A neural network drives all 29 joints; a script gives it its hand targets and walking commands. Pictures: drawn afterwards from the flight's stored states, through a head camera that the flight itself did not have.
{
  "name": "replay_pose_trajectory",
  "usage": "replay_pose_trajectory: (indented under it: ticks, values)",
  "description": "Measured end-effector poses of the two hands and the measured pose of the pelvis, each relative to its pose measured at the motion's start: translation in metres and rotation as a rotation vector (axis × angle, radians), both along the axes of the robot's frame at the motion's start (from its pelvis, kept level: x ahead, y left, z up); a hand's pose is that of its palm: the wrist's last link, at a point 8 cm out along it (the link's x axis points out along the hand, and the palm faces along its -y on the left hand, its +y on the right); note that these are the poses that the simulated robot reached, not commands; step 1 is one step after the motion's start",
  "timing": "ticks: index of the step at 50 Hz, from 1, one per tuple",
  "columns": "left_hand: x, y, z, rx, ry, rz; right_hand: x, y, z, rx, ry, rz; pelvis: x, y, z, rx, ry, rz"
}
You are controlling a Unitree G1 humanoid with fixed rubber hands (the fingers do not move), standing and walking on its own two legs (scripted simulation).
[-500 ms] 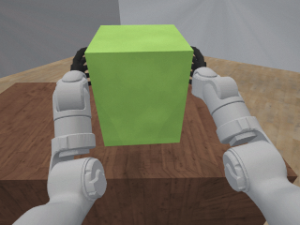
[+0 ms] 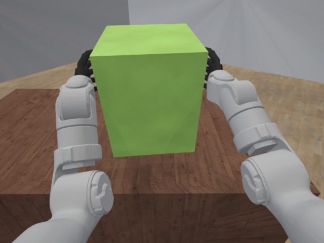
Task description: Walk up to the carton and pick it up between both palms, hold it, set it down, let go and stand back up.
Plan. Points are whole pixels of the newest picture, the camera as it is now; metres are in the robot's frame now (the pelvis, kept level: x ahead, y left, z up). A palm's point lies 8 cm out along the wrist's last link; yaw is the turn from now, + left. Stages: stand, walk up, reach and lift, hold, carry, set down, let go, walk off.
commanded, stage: hold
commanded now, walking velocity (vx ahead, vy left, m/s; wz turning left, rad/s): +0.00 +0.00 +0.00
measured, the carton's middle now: (150, 88) +0.40 +0.00 +0.27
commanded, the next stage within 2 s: set down in 0.20 s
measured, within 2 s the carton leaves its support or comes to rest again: neither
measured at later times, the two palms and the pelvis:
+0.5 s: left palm (74, 65) +0.38 +0.16 +0.34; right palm (205, 67) +0.37 -0.13 +0.32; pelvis +0.00 -0.01 +0.00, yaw +1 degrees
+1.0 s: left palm (97, 98) +0.39 +0.13 +0.25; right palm (211, 104) +0.38 -0.16 +0.22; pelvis -0.01 +0.01 +0.00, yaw +0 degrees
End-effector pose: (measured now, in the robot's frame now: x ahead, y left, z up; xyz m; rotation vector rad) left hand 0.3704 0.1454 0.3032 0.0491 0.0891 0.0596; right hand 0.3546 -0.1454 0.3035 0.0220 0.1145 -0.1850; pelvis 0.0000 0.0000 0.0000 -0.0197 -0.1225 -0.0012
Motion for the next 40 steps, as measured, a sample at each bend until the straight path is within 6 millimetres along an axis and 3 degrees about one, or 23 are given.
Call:
replay_pose_trajectory:
  ticks: [13,22,25,31,35,40]
  values:
    - [0.000,-0.012,-0.005,0.004,0.030,-0.009,-0.004,-0.012,-0.011,0.016,0.027,-0.010,-0.006,0.000,0.000,0.006,0.002,-0.013]
    - [0.008,0.008,0.031,-0.020,-0.104,0.025,0.014,0.008,0.021,0.018,-0.117,0.021,-0.005,-0.006,0.001,0.010,0.006,0.003]
    - [0.013,0.016,0.035,-0.004,-0.129,0.024,0.020,0.016,0.021,0.008,-0.152,0.020,-0.001,-0.008,0.001,0.011,-0.018,0.020]
    - [0.023,0.020,0.011,0.025,-0.119,0.007,0.025,0.020,-0.014,-0.009,-0.152,0.003,0.005,-0.007,0.001,0.011,-0.073,0.039]
    - [0.025,0.013,-0.019,0.035,-0.098,0.004,0.026,0.014,-0.047,0.013,-0.151,-0.007,0.006,-0.003,-0.001,0.005,-0.091,0.039]
    - [0.019,0.001,-0.046,0.041,-0.096,0.007,0.021,0.002,-0.071,0.022,-0.181,-0.011,0.001,0.003,-0.002,-0.003,-0.106,0.039]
